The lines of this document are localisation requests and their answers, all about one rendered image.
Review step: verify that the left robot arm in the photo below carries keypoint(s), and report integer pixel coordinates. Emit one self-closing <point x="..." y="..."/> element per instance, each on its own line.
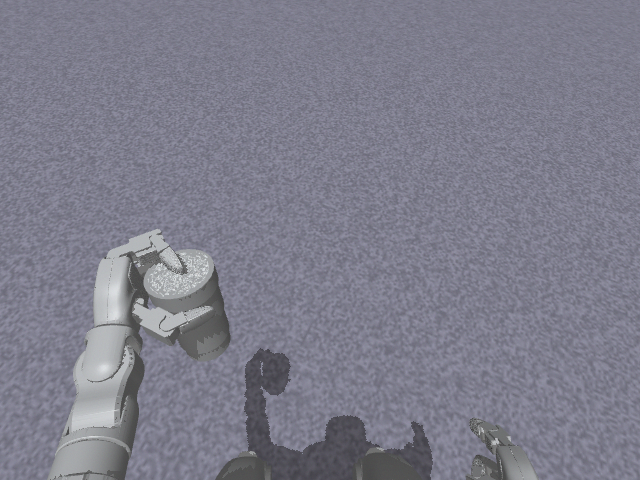
<point x="98" y="437"/>

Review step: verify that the left robot hand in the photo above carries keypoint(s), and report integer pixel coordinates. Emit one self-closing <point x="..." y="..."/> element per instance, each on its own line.
<point x="120" y="297"/>

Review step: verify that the cup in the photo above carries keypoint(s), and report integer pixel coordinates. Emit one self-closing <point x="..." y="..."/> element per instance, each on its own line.
<point x="197" y="287"/>

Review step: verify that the right robot hand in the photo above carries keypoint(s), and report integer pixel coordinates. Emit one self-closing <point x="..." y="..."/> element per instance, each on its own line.
<point x="512" y="461"/>

